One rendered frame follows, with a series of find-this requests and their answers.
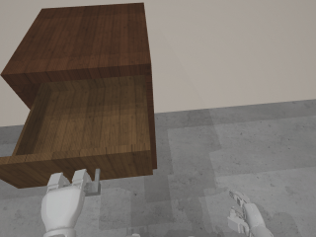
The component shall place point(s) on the right robot forearm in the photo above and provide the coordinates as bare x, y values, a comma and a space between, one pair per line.
259, 231

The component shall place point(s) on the handle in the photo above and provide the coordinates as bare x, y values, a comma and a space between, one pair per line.
91, 188

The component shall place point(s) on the robot left hand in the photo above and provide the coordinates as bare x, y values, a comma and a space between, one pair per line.
61, 206

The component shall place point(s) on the left robot forearm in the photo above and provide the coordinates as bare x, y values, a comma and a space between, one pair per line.
61, 232

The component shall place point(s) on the drawer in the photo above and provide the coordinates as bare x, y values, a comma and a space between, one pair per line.
90, 124

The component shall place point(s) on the robot right hand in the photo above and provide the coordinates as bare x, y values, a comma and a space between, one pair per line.
243, 220

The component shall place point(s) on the cabinet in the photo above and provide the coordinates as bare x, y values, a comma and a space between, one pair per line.
81, 43

